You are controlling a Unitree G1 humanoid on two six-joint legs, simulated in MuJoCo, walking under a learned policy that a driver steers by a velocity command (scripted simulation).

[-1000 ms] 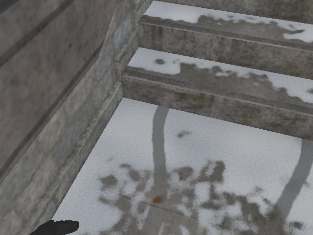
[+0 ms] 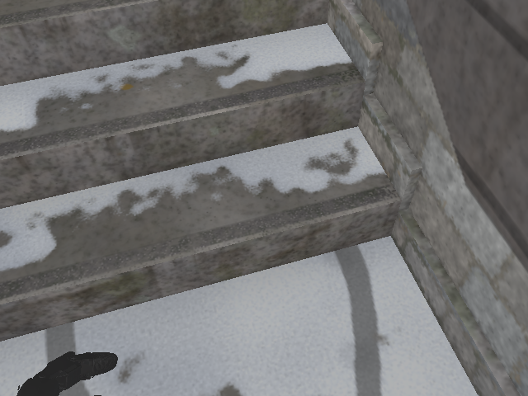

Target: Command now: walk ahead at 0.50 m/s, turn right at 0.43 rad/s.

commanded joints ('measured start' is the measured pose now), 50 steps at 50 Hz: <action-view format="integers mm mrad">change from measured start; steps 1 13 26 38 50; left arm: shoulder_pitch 380 285 344 231 -21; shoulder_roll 267 94 112 24 13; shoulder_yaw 77 26 33 -27 -52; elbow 32 149 252 167 112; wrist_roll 86 0 24 43 34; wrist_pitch -16 -56 -90 -31 -23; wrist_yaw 21 39 75 43 65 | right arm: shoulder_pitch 161 -140 -292 -34 98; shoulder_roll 26 -36 -7 -78 -75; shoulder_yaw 30 34 45 9 15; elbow -105 -109 -142 -79 -63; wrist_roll -66 -44 -33 -3 -26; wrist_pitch -8 23 13 4 2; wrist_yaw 29 62 76 28 -17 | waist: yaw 117 90 103 116 12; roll -316 -50 -75 68 85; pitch -333 13 122 -73 -63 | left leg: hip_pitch -575 -645 -621 -183 86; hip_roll -28 28 -55 41 93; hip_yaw -26 -220 -175 -486 -612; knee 747 408 147 -192 -85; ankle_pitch -65 368 369 844 1080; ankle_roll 75 74 176 307 340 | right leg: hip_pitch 857 458 620 60 -289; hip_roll -277 -134 -195 -27 -13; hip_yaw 489 230 -29 67 12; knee -110 -497 -447 485 611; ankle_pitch -50 49 399 -177 -174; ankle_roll -174 -122 -45 71 99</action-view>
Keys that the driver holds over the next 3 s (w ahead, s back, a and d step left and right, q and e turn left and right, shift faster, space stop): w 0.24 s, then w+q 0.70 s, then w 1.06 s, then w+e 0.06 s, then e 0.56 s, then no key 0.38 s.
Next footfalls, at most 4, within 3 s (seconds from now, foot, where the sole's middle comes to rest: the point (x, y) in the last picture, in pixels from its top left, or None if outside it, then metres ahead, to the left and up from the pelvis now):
0.60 left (219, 389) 0.47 0.12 -0.75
1.32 right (244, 190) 0.95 0.02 -0.58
1.90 left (119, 94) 1.18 0.34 -0.42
2.40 right None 1.46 0.21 -0.25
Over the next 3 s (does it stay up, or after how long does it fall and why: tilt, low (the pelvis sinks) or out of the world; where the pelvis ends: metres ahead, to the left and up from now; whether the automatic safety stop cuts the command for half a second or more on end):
stays up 1.36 0.34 0.50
